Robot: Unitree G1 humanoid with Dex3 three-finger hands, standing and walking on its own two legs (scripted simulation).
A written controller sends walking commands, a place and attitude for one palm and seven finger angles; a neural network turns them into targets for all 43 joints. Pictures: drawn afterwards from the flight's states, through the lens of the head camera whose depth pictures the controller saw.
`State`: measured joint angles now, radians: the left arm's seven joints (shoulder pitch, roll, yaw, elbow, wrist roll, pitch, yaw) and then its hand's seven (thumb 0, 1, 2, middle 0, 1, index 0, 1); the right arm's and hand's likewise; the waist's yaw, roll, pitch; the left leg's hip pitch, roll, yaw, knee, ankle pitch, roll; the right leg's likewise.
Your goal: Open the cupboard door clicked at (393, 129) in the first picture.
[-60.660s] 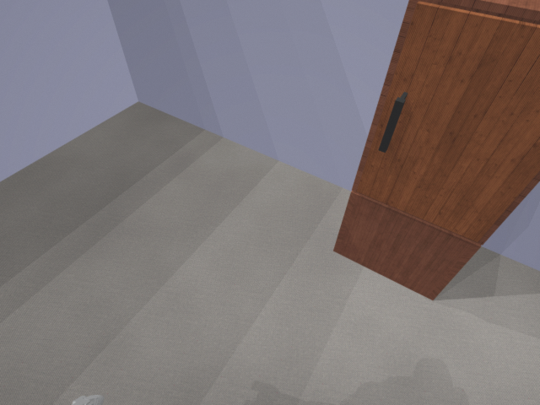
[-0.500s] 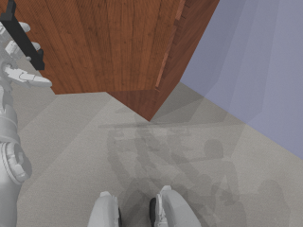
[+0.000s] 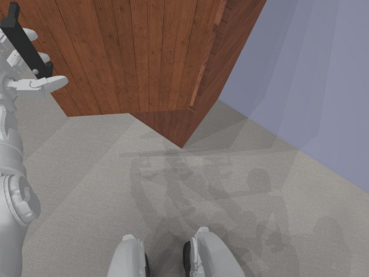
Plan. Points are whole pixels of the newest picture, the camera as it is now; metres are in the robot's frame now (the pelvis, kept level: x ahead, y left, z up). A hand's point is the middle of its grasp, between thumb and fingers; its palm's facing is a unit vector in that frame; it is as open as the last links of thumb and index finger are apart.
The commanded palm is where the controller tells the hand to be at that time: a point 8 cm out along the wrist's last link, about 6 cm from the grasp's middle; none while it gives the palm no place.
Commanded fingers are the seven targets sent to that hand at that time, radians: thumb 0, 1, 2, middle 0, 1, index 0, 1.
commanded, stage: close the thumb around the handle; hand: left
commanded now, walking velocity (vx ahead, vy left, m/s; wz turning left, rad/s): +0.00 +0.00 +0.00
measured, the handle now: (33, 50) +0.56 +0.26 +0.06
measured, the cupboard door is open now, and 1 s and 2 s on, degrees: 42 60 88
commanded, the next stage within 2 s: pull the door open along its arc in 0.38 s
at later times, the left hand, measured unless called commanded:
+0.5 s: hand (44, 73) +0.50 +0.23 +0.06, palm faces +0.07 -1.00 -0.01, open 5.7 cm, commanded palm +0.48 +0.27 +0.06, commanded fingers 0.00 0.90 0.90 -0.40 -1.35 -0.40 -1.35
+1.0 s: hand (61, 125) +0.40 +0.19 +0.06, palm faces +0.15 -0.99 +0.03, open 6.0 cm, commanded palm +0.34 +0.23 +0.06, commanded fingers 0.00 0.90 0.90 -0.40 -1.35 -0.40 -1.35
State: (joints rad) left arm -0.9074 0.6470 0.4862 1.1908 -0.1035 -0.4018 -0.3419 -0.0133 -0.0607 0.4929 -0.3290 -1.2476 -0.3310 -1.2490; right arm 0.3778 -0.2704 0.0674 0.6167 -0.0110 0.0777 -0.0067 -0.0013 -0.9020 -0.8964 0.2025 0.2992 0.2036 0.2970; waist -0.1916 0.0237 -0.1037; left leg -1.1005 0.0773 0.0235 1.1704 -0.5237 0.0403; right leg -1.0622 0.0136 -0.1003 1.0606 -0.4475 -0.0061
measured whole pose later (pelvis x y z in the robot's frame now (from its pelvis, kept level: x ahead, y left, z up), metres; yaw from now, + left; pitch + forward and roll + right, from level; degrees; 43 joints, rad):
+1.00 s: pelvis +0.02 -0.01 +0.03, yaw +0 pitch +20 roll -2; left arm -0.26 0.25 0.28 0.55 -0.22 -0.42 -0.11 0.00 0.73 0.77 -0.31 -1.32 -0.32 -1.30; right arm 0.33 -0.25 0.00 0.56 0.01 0.04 0.03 0.00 -0.90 -0.90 0.20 0.30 0.20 0.30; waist -0.08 0.02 -0.16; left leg -0.87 0.06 0.06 1.03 -0.51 0.03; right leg -0.87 0.01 -0.06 0.97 -0.45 -0.01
